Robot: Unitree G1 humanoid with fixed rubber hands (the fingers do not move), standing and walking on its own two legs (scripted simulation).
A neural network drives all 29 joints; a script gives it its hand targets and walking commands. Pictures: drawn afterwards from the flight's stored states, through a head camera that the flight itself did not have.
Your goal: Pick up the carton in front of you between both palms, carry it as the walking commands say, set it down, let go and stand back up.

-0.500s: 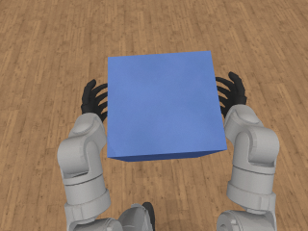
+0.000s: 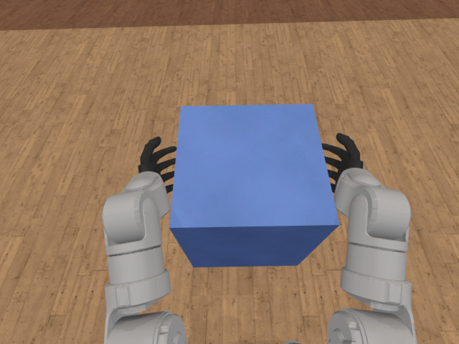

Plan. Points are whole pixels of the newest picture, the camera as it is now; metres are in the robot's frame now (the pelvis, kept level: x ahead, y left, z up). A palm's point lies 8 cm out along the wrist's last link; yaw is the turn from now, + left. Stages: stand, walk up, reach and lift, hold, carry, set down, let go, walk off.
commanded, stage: carry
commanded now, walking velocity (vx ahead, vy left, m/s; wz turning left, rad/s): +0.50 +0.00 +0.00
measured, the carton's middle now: (246, 195) +0.36 +0.02 +0.07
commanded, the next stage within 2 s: none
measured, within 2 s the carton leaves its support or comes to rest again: neither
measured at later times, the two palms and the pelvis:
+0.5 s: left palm (186, 62) +0.66 +0.16 +0.16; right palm (325, 67) +0.63 -0.14 +0.17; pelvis +0.30 +0.03 +0.05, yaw -1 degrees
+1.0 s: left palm out of the picture +0.94 +0.14 +0.21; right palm out of the picture +0.95 -0.16 +0.20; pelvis +0.60 -0.02 +0.09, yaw -1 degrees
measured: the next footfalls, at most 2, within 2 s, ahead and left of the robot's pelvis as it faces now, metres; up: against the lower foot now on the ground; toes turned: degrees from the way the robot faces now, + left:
left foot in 0.34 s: +0.40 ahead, +0.12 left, +0.03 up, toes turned +6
right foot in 0.76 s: +0.65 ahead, -0.10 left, +0.06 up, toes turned -8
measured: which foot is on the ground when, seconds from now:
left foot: up 0.00-0.32, down 0.34-0.76, up 0.78-1.00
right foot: down 0.00-0.38, up 0.40-0.74, down 0.76-1.00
